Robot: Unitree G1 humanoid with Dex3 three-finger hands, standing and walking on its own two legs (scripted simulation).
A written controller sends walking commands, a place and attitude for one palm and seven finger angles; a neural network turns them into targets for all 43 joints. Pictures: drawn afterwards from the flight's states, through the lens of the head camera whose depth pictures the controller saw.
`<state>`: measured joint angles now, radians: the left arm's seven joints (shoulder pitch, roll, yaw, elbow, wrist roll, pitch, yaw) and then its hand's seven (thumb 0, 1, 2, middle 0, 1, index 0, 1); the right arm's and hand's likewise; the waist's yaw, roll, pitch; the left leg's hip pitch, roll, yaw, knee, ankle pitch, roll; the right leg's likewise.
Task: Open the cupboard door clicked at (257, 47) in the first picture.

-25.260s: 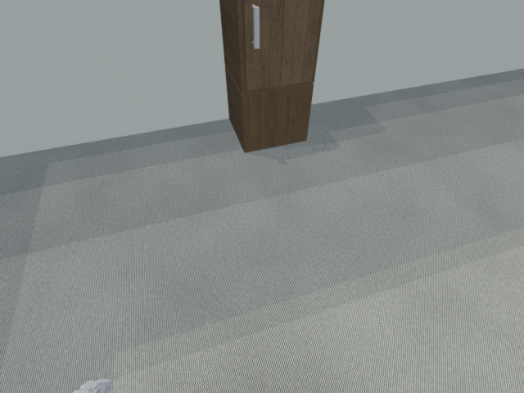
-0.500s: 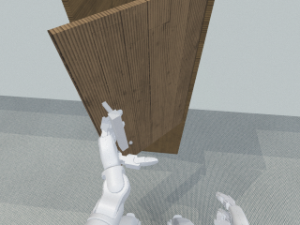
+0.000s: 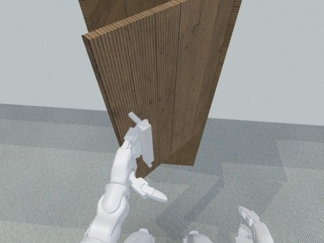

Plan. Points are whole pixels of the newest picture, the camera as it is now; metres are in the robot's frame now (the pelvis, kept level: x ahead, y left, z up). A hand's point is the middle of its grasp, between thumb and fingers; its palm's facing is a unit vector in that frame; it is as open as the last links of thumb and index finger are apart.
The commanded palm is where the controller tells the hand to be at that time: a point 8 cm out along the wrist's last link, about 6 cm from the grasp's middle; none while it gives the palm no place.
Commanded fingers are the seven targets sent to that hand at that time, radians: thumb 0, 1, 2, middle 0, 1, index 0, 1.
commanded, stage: slide the hand sideways off the handle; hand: left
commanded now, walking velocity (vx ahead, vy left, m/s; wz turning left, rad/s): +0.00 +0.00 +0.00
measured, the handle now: (141, 139) +0.36 +0.07 +0.04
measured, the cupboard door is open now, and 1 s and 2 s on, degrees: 47 47 47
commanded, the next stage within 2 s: draw the hand back to the body in 0.86 s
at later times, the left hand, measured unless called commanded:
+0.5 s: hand (130, 183) +0.25 +0.08 +0.04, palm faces -0.09 -1.00 -0.02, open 16.2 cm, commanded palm +0.23 +0.15 +0.04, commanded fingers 0.00 -0.50 0.30 -0.15 -0.30 -0.15 -0.30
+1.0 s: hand (110, 198) +0.22 +0.12 +0.04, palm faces -0.08 -1.00 -0.02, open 16.3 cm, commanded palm +0.20 +0.18 +0.05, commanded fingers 0.00 -0.50 0.30 -0.15 -0.30 -0.15 -0.30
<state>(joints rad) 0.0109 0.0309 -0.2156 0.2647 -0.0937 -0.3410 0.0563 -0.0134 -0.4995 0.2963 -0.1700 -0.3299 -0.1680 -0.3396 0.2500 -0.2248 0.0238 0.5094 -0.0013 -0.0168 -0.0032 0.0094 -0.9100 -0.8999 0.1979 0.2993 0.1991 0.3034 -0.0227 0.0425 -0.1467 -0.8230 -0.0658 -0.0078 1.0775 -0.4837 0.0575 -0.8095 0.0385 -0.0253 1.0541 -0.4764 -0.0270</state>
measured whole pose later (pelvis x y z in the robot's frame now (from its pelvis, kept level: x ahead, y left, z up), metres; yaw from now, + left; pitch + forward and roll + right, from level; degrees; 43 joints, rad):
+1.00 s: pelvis +0.01 -0.02 -0.02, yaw +1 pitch +16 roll -2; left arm 0.46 0.21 0.02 -0.15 -0.22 -0.37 -0.20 -0.01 -0.50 0.30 -0.15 -0.30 -0.15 -0.30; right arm 0.24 -0.24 0.02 0.43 0.01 -0.09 -0.05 0.01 -0.91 -0.90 0.20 0.30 0.20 0.30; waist 0.00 0.05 -0.18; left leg -0.94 -0.04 -0.06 1.22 -0.56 0.02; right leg -0.91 0.07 -0.08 1.17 -0.54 -0.06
